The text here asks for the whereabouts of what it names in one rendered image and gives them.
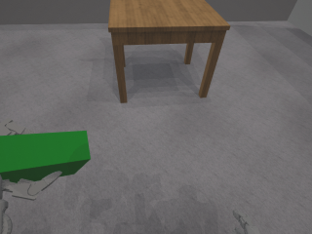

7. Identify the table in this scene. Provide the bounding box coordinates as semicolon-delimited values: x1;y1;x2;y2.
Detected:
108;0;231;103

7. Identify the robot left forearm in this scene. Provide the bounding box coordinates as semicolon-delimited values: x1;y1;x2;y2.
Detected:
0;199;13;234

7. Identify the sponge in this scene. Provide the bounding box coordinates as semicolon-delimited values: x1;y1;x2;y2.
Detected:
0;131;91;183

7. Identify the right robot hand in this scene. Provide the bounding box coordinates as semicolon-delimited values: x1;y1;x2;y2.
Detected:
231;210;261;234

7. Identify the left robot hand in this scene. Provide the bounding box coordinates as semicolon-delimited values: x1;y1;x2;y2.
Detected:
0;118;62;201

